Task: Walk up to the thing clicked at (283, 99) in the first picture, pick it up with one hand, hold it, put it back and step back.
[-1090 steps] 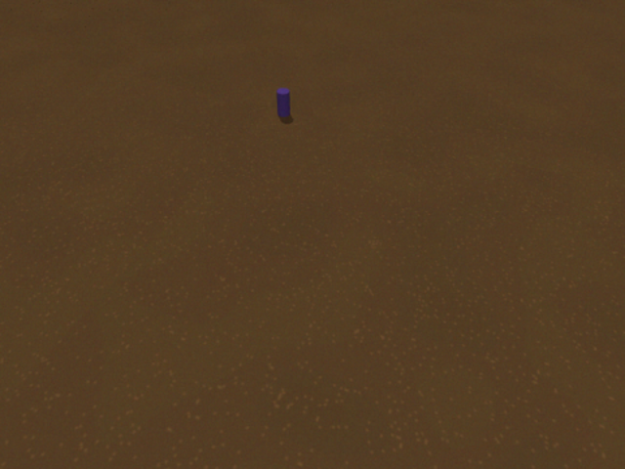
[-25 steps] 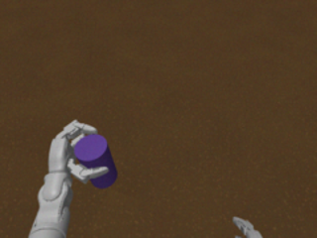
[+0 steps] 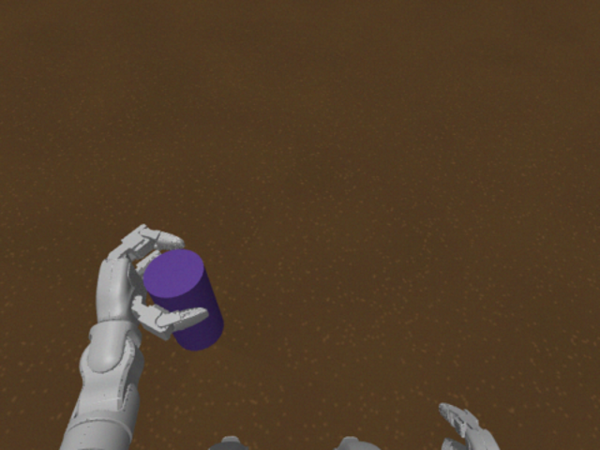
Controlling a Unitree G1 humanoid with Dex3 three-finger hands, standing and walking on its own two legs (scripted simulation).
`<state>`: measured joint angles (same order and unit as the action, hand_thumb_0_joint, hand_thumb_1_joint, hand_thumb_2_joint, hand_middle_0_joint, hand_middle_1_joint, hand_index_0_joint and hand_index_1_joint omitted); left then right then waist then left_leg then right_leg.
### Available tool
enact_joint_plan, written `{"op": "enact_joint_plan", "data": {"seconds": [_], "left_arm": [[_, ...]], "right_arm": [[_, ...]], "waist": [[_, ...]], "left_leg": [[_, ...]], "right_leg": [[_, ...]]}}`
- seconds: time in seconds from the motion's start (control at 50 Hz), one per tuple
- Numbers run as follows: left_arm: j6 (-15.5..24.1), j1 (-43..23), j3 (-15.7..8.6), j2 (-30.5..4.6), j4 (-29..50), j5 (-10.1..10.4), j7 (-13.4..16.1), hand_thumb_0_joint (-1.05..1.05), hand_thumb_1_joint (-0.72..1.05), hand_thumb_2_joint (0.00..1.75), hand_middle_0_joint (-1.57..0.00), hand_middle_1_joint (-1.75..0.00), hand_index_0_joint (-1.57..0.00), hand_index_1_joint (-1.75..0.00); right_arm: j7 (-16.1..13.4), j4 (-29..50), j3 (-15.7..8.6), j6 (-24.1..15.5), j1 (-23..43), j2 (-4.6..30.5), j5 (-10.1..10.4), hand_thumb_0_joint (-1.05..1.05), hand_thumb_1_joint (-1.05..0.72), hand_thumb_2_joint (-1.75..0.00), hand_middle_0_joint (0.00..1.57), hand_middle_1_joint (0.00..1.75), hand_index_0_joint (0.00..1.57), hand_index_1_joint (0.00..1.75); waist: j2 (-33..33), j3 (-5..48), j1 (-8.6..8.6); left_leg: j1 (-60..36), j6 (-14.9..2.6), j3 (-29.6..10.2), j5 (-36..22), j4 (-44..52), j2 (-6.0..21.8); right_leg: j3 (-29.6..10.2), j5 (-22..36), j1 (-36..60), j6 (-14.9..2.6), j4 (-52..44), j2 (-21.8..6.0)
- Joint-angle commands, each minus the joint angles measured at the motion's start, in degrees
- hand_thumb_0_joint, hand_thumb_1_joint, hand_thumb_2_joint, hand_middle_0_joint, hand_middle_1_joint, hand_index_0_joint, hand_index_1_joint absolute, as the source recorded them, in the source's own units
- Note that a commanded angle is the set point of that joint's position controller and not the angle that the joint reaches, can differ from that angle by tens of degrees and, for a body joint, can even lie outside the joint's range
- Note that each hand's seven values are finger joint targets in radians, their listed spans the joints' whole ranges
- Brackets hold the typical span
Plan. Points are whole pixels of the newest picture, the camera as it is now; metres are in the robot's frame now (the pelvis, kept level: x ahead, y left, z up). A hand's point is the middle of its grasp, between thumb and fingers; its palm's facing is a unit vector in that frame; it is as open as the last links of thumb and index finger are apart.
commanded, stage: crouch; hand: left
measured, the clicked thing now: (188, 302) +0.33 +0.15 -0.01
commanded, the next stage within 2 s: lower in 1.64 s
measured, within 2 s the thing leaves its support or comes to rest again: neither
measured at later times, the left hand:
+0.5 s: hand (194, 313) +0.40 +0.18 -0.21, palm faces +0.15 -0.99 -0.01, open 11.1 cm
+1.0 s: hand (202, 331) +0.43 +0.20 -0.40, palm faces +0.17 -0.99 -0.02, open 11.1 cm
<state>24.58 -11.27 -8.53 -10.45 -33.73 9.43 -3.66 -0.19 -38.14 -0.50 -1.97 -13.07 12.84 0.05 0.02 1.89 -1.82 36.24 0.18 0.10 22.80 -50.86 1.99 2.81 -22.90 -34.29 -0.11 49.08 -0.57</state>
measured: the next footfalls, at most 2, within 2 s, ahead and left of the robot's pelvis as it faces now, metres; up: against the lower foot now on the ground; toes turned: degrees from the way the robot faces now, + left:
none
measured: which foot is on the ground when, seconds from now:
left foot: down 0.00-1.00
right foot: down 0.00-1.00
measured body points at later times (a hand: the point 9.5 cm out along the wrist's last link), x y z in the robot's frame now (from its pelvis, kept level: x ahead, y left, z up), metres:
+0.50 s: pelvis -0.04 +0.00 -0.19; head +0.14 +0.02 +0.22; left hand +0.38 +0.24 -0.21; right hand +0.07 -0.26 -0.32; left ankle +0.03 +0.12 -0.70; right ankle +0.02 -0.12 -0.70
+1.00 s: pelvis -0.08 +0.00 -0.36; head +0.15 +0.04 +0.03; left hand +0.42 +0.25 -0.40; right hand -0.03 -0.27 -0.47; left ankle +0.02 +0.12 -0.70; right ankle +0.02 -0.12 -0.70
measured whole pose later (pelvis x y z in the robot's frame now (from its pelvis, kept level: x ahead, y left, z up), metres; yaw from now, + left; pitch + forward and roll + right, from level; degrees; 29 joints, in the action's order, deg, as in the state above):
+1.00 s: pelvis -0.08 +0.00 -0.36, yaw -5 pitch +32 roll -5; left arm 44.9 -48.2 -29.3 -30.8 -73.6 2.4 -6.4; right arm 5.6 -42.5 5.2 0.8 -7.2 15.1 -8.1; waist -2.5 3.9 -11.1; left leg 124.1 0.1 -5.5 38.2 -130.1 3.0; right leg 5.6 -38.0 -120.7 -1.1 126.9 -0.5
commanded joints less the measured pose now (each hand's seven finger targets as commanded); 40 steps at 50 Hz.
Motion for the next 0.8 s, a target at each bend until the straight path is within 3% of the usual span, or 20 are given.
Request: {"op": "enact_joint_plan", "data": {"seconds": [0.0, 0.06, 0.1, 0.12, 0.14, 0.2, 0.26, 0.32, 0.38, 0.4, 0.44, 0.46, 0.5, 0.54, 0.58, 0.6, 0.64, 0.68, 0.72, 0.78], "left_arm": [[9.4, -22.0, -4.2, -7.5, 7.6, 0.2, 0.1, 0.00, -0.06, 1.20, -1.19, -1.37, -1.21, -1.37], [13.5, -23.6, -5.8, -9.7, 3.7, -0.7, -0.5, 0.00, -0.07, 1.20, -1.19, -1.38, -1.21, -1.38], [15.8, -24.3, -4.9, -8.4, -1.3, -0.7, -1.2, 0.00, -0.06, 1.20, -1.18, -1.37, -1.20, -1.37], [17.5, -28.3, -8.0, -12.2, 1.2, -0.7, -0.8, 0.00, -0.07, 1.20, -1.18, -1.37, -1.21, -1.37], [18.3, -27.3, -6.6, -10.0, -3.5, -0.6, -1.1, 0.00, -0.07, 1.21, -1.19, -1.38, -1.21, -1.38], [20.5, -30.6, -6.9, -10.9, -6.5, -0.6, -1.6, 0.00, -0.08, 1.18, -1.16, -1.35, -1.18, -1.34], [21.9, -33.3, -7.4, -12.3, -8.0, -1.4, -1.2, 0.00, -0.06, 1.18, -1.14, -1.32, -1.16, -1.32], [22.4, -33.3, -10.7, -14.1, -11.3, -0.9, -1.3, 0.00, -0.08, 1.19, -1.16, -1.35, -1.18, -1.35], [23.4, -37.5, -11.7, -14.9, -10.1, -1.0, -1.5, 0.00, -0.06, 1.22, -1.18, -1.37, -1.20, -1.37], [23.6, -38.0, -13.2, -16.5, -11.2, -1.3, -1.2, 0.00, -0.06, 1.23, -1.18, -1.38, -1.20, -1.38], [24.0, -39.9, -12.6, -15.6, -14.0, -1.7, -1.3, 0.00, -0.03, 1.24, -1.20, -1.40, -1.22, -1.40], [24.4, -41.9, -14.1, -17.8, -12.8, -1.8, -1.1, 0.00, -0.03, 1.24, -1.20, -1.39, -1.21, -1.39], [24.6, -44.5, -12.7, -16.6, -16.1, -2.2, -1.6, 0.00, -0.02, 1.26, -1.21, -1.41, -1.22, -1.41], [25.1, -46.4, -15.7, -20.7, -17.2, -3.0, -1.3, 0.00, -0.05, 1.25, -1.21, -1.40, -1.22, -1.41], [25.5, -49.7, -15.7, -21.6, -18.6, -3.7, -1.2, 0.00, -0.05, 1.25, -1.20, -1.39, -1.21, -1.40], [25.7, -49.4, -17.8, -23.8, -20.0, -4.1, -1.0, 0.00, -0.05, 1.24, -1.19, -1.39, -1.20, -1.39], [25.7, -51.6, -16.3, -22.3, -22.5, -4.9, -1.2, 0.00, -0.07, 1.25, -1.19, -1.39, -1.21, -1.40], [26.2, -53.0, -19.9, -26.8, -22.7, -5.2, -1.0, 0.00, -0.09, 1.24, -1.20, -1.39, -1.22, -1.40], [26.3, -53.4, -20.9, -28.9, -24.6, -5.7, -1.0, 0.00, -0.11, 1.23, -1.21, -1.40, -1.23, -1.40], [26.5, -56.5, -20.8, -29.1, -24.1, -6.3, -1.3, 0.00, -0.11, 1.25, -1.20, -1.40, -1.22, -1.41]], "right_arm": [[0.5, 4.6, -3.7, -3.2, 0.3, 8.5, -0.6, 0.00, -0.91, -0.91, 0.20, 0.30, 0.20, 0.30], [1.0, 4.4, -4.1, -3.4, -0.4, 8.9, -1.2, 0.00, -0.90, -0.90, 0.20, 0.30, 0.20, 0.30], [1.4, 4.2, -3.7, -3.5, -0.6, 8.9, -1.8, 0.00, -0.90, -0.90, 0.20, 0.30, 0.20, 0.30], [1.5, 3.8, -3.7, -3.7, -0.8, 9.0, -2.0, 0.00, -0.90, -0.90, 0.20, 0.30, 0.20, 0.30], [1.8, 3.9, -3.4, -3.7, -0.9, 8.9, -2.1, 0.00, -0.90, -0.90, 0.20, 0.30, 0.20, 0.30], [2.3, 3.9, -3.3, -3.3, -0.8, 10.0, -2.6, 0.00, -0.90, -0.90, 0.20, 0.30, 0.20, 0.30], [2.8, 3.8, -3.2, -2.8, -1.3, 10.8, -3.1, 0.00, -0.89, -0.90, 0.20, 0.30, 0.20, 0.30], [3.3, 3.4, -3.2, -2.0, -1.9, 11.8, -3.5, 0.00, -0.90, -0.90, 0.20, 0.30, 0.20, 0.30], [3.9, 2.9, -3.2, -1.3, -2.3, 12.2, -3.9, 0.00, -0.91, -0.91, 0.20, 0.30, 0.20, 0.30], [4.1, 2.5, -3.3, -1.1, -2.2, 12.4, -4.0, 0.00, -0.92, -0.91, 0.20, 0.30, 0.20, 0.30], [4.2, 1.7, -3.1, -0.7, -2.3, 12.2, -4.4, 0.00, -0.92, -0.91, 0.20, 0.30, 0.20, 0.30], [4.3, 1.3, -3.0, -0.8, -2.6, 12.4, -4.6, 0.00, -0.91, -0.91, 0.20, 0.30, 0.20, 0.30], [4.4, 0.8, -2.7, -0.7, -2.5, 12.0, -5.0, 0.00, -0.92, -0.91, 0.20, 0.30, 0.20, 0.30], [4.5, 0.1, -2.6, -0.5, -2.7, 12.3, -5.3, 0.00, -0.92, -0.91, 0.20, 0.30, 0.20, 0.30], [4.8, -0.2, -2.2, -0.2, -2.7, 12.1, -5.9, 0.00, -0.92, -0.91, 0.20, 0.30, 0.20, 0.30], [4.8, -0.8, -1.9, 0.0, -3.1, 12.4, -6.2, 0.00, -0.92, -0.91, 0.20, 0.30, 0.20, 0.30], [5.2, -1.0, -1.6, 0.1, -2.4, 12.4, -6.4, 0.00, -0.92, -0.91, 0.20, 0.30, 0.20, 0.30], [5.2, -1.1, -1.2, 0.6, -2.6, 13.1, -6.7, 0.00, -0.92, -0.91, 0.20, 0.30, 0.20, 0.30], [5.3, -1.5, -0.8, 0.9, -2.3, 13.2, -6.9, 0.00, -0.92, -0.91, 0.20, 0.30, 0.20, 0.30], [5.4, -1.7, -0.2, 1.2, -2.4, 13.8, -7.2, 0.00, -0.92, -0.91, 0.20, 0.30, 0.20, 0.30]], "waist": [[-0.2, 15.4, -1.87], [1.3, 20.4, -1.89], [1.4, 22.8, -2.88], [2.8, 25.3, -1.87], [2.1, 26.6, -2.68], [4.7, 29.9, -2.71], [5.6, 35.5, -2.63], [5.4, 38.8, -2.05], [5.8, 43.3, -2.47], [5.5, 43.1, -2.13], [4.4, 42.8, -3.59], [4.9, 44.5, -3.59], [3.8, 45.1, -5.36], [3.5, 45.4, -4.65], [4.6, 45.1, -5.28], [5.5, 45.9, -4.79], [6.8, 44.6, -5.84], [9.2, 44.9, -5.56], [9.2, 43.6, -5.56], [10.8, 43.1, -7.24]], "left_leg": [[-0.7, -1.06, -1.2, -6.6, 0.0, -1.3], [3.1, -0.95, -1.8, -4.4, -5.7, -1.4], [8.5, -1.09, -2.0, -3.6, -10.8, -1.7], [11.8, -1.05, -2.1, -2.0, -13.5, -1.8], [14.0, -1.19, -2.3, -1.2, -15.6, -1.8], [18.8, -0.86, -3.2, -0.3, -20.9, -1.7], [23.0, -0.94, -3.4, -3.5, -26.7, -1.5], [26.6, -0.94, -3.8, -6.8, -31.5, -1.5], [29.9, -1.03, -4.3, -8.3, -36.2, -1.4], [31.1, -0.96, -4.5, -6.7, -36.9, -1.4], [34.8, -1.24, -4.6, -4.7, -40.0, -1.2], [36.5, -1.26, -4.4, -5.2, -41.7, -1.2], [40.3, -1.62, -4.2, -3.3, -45.5, -1.1], [44.8, -1.64, -3.6, -1.3, -47.9, -1.1], [48.1, -1.44, -3.3, 1.9, -50.2, -1.0], [48.6, -1.33, -3.2, 1.4, -51.4, -1.0], [49.4, -1.13, -3.2, 3.0, -53.1, -0.9], [51.2, -0.86, -3.1, 4.8, -54.6, -0.9], [54.5, -0.73, -2.8, 7.9, -56.0, -0.8], [55.6, -0.58, -3.1, 10.2, -57.5, -0.7]], "right_leg": [[-1.2, 9.4, -3.5, -0.84, 0.0, 0.9], [-1.2, 6.4, -10.6, -1.19, 5.9, 1.0], [-1.4, 5.6, -15.4, -1.19, 10.1, 1.1], [-2.3, 3.8, -17.5, -1.26, 12.2, 0.8], [-2.4, 2.8, -19.8, -1.23, 14.0, 0.8], [-1.7, 0.9, -28.5, -1.81, 20.8, 1.3], [-2.1, 2.7, -32.5, -1.90, 26.0, 1.2], [-1.4, 4.7, -36.8, -2.12, 31.7, 1.5], [-0.6, 5.7, -41.2, -2.29, 37.1, 1.6], [-0.5, 4.1, -42.9, -2.42, 38.3, 1.8], [-0.7, 2.8, -46.0, -2.25, 40.4, 1.8], [-1.0, 3.4, -45.6, -2.12, 41.7, 1.7], [-1.6, 2.6, -47.4, -1.74, 43.7, 1.6], [-2.2, 1.0, -48.4, -1.59, 45.6, 1.5], [-2.3, -2.5, -50.9, -1.64, 47.4, 1.5], [-2.3, -2.2, -51.2, -1.64, 48.8, 1.4], [-1.4, -4.0, -56.4, -2.00, 51.4, 1.6], [-0.4, -5.7, -58.7, -2.21, 53.7, 1.7], [0.0, -8.1, -59.9, -2.21, 55.6, 1.9], [1.5, -9.3, -62.9, -2.20, 58.5, 2.0]]}}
